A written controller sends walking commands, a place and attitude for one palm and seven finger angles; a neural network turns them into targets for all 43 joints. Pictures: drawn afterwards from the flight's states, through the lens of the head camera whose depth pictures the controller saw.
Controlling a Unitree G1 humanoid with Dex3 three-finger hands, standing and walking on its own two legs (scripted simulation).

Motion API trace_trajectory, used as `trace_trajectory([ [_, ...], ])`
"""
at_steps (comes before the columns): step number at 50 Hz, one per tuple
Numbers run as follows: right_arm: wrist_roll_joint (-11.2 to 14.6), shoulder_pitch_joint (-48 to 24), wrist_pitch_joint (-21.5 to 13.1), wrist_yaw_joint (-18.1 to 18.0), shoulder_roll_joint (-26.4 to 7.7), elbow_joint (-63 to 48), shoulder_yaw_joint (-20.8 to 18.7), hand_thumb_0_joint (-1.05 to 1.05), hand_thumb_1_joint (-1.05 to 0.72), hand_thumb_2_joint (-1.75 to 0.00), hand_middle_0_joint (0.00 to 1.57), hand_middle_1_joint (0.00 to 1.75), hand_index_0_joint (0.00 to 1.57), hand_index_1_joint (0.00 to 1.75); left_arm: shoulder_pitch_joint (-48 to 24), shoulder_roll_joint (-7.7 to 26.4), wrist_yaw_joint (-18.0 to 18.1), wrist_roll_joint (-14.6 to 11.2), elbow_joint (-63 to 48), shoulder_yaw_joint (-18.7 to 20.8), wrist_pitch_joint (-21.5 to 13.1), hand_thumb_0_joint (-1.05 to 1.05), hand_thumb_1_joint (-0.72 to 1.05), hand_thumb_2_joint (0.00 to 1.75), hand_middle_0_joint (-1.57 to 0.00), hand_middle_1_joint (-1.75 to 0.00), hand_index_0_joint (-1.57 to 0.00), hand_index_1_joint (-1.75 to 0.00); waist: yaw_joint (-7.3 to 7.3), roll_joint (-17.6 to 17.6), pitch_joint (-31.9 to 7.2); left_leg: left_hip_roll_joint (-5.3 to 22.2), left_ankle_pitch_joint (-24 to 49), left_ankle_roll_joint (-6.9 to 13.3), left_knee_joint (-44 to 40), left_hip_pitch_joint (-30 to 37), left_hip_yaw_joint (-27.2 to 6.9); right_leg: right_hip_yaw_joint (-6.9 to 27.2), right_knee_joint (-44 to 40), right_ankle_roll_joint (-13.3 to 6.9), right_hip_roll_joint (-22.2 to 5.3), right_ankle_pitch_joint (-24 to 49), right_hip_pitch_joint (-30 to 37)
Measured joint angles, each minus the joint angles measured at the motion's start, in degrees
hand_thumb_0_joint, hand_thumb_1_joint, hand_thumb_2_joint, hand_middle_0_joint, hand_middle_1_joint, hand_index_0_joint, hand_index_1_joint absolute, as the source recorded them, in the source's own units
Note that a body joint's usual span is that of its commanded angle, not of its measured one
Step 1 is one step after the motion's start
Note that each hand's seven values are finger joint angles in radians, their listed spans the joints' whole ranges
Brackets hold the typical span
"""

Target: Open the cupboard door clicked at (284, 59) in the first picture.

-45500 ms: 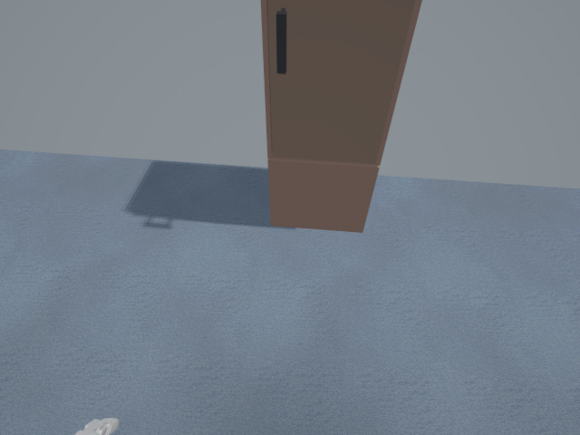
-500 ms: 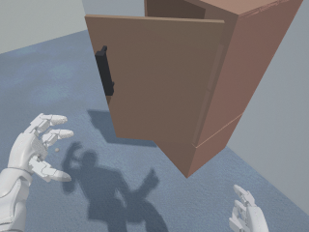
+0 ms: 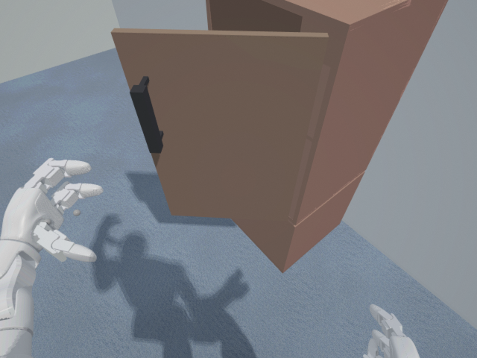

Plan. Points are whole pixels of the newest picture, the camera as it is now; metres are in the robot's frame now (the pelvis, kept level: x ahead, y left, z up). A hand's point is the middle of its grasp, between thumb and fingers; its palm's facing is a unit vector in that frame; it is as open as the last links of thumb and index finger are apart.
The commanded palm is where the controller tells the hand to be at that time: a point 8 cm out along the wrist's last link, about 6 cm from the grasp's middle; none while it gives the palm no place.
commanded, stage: raise the hand with hooked fingers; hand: left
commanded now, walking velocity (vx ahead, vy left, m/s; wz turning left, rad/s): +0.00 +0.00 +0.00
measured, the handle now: (150, 115) +0.56 +0.24 +0.09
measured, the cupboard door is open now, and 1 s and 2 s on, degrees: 47 47 47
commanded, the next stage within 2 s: move the hooked fingers beside the handle in 0.24 s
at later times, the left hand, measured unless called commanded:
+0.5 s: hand (82, 209) +0.30 +0.27 +0.11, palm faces +0.08 -1.00 -0.04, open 14.0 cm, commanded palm +0.28 +0.31 +0.11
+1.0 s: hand (96, 170) +0.38 +0.28 +0.11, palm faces +0.04 -1.00 -0.01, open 14.0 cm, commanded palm +0.35 +0.33 +0.11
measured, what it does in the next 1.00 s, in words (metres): stands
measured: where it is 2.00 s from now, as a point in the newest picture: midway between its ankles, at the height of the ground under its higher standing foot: outside the picture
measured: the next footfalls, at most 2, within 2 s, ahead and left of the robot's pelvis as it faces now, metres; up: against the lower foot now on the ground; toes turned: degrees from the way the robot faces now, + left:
none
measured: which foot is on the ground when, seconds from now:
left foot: down 0.00-1.00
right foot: down 0.00-1.00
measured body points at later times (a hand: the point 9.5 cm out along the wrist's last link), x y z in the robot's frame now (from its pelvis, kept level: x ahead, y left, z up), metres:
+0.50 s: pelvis -0.01 -0.01 +0.00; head +0.01 -0.03 +0.45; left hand +0.29 +0.32 +0.12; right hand +0.17 -0.25 -0.08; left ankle -0.02 +0.10 -0.73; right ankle +0.02 -0.11 -0.73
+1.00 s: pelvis -0.01 -0.01 -0.01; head +0.05 -0.01 +0.44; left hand +0.37 +0.33 +0.11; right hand +0.08 -0.28 -0.11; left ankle -0.02 +0.10 -0.73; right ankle +0.02 -0.11 -0.73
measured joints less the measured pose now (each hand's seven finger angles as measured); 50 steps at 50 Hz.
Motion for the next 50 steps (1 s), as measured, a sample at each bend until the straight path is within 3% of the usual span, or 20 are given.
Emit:
trace_trajectory([
  [6,0.1,-0.2,-0.1,-0.4,0.3,0.4,0.0,0.01,-0.9,-0.9,0.2,0.3,0.2,0.3,-0.3,-0.5,1.7,1.1,0.0,0.0,-1.0,-0.01,-0.5,0.3,-0.3,-1.2,-0.3,-1.2,0.39,0.0,0.4,0.2,0.2,-0.3,-0.3,0.7,-0.4,-0.4,-0.4,-0.3,0.2,0.0,0.9],
  [18,0.3,-1.7,0.1,-0.8,0.8,0.5,0.7,0.01,-0.9,-0.9,0.2,0.3,0.2,0.3,-1.7,0.3,-0.2,-0.1,3.2,-0.1,-0.2,-0.01,-0.5,0.3,-0.3,-1.2,-0.3,-1.2,0.52,0.5,-0.1,0.4,0.5,-0.7,-0.6,0.8,-0.6,-0.6,-0.1,-0.8,0.4,0.0,0.8],
  [26,0.4,-2.0,0.1,-1.5,0.3,1.2,0.6,0.01,-0.9,-0.9,0.2,0.3,0.2,0.3,-7.0,0.5,0.8,1.8,7.7,-1.0,-2.0,-0.01,-0.51,0.3,-0.3,-1.2,-0.3,-1.2,0.44,0.2,1.0,0.4,0.6,-0.9,0.5,-0.5,-1.3,-1.3,0.6,-1.0,0.3,0.0,-0.2],
  [38,0.2,0.4,1.9,-0.6,-0.5,1.5,0.5,0.01,-0.9,-0.9,0.2,0.3,0.2,0.3,-17.1,5.3,-1.0,3.4,21.2,1.0,-2.8,-0.01,-0.5,0.3,-0.3,-1.2,-0.3,-1.2,-2.33,-0.3,0.0,0.6,0.2,-0.8,1.8,-4.0,-0.3,-0.3,2.1,-1.0,0.5,-0.1,-4.2],
  [50,0.0,3.9,4.6,0.0,-1.3,2.5,-0.3,0.01,-0.9,-0.9,0.2,0.3,0.2,0.3,-24.1,8.1,-2.4,4.6,29.5,2.3,-6.7,-0.01,-0.5,0.3,-0.3,-1.2,-0.3,-1.2,-3.48,-1.0,-0.3,0.6,-0.6,-0.3,3.8,-7.9,-0.1,0.0,3.0,-0.5,0.5,-0.1,-7.7],
])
